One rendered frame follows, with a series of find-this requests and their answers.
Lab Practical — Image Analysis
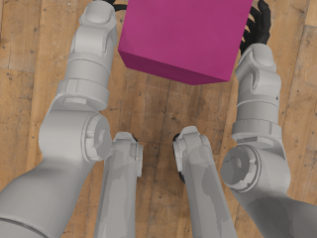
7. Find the robot right upper arm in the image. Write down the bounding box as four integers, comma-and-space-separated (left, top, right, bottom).
220, 144, 317, 238

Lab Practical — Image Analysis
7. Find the robot left hand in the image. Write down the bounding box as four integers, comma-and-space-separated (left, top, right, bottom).
93, 0, 128, 12

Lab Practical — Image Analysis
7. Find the right robot shin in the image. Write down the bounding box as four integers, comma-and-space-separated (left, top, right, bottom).
177, 126, 213, 174

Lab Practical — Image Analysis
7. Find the robot left upper arm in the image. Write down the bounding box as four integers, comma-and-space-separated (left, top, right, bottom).
0, 109, 112, 238

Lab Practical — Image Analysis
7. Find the robot right hand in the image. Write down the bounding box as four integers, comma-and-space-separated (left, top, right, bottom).
239, 0, 271, 55

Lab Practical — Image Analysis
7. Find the carton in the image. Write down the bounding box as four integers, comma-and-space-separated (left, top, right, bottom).
118, 0, 254, 85

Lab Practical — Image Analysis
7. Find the robot left forearm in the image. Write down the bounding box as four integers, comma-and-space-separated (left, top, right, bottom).
38, 0, 118, 146

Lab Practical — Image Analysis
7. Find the left robot thigh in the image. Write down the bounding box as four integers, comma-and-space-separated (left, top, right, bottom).
93, 139, 144, 238

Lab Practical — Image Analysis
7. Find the robot right forearm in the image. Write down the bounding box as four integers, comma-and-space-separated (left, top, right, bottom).
231, 43, 287, 162

